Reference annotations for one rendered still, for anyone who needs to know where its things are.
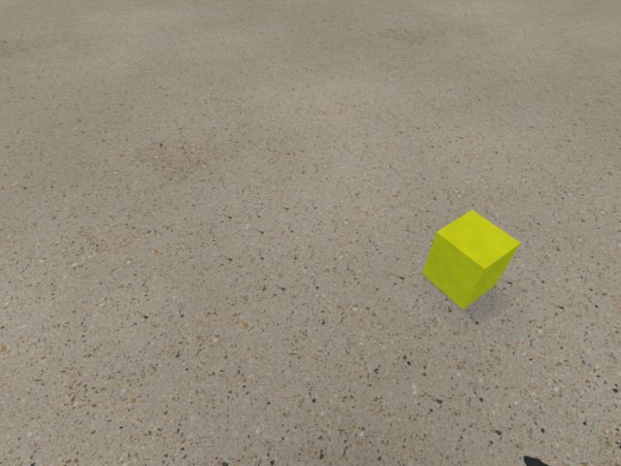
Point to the carton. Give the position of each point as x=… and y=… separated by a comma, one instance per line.
x=468, y=257

